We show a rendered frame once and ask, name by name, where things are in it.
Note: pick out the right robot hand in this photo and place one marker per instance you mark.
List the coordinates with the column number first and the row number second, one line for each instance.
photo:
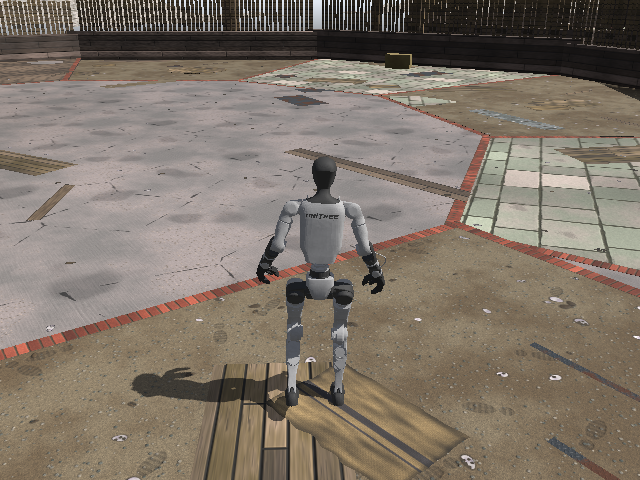
column 379, row 280

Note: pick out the robot left forearm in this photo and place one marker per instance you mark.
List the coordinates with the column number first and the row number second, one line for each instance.
column 269, row 256

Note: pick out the right robot upper arm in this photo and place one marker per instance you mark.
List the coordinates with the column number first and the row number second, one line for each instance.
column 353, row 211

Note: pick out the left robot thigh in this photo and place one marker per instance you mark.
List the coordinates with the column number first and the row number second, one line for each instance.
column 295, row 296

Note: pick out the left robot upper arm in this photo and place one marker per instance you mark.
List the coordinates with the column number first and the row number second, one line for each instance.
column 291, row 208

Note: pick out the left robot hand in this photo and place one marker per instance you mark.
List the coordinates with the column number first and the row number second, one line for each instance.
column 260, row 273

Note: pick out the robot right forearm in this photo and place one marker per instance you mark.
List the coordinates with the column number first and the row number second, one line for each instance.
column 372, row 263

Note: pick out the right robot shin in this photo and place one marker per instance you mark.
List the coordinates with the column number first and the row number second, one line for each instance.
column 339, row 361

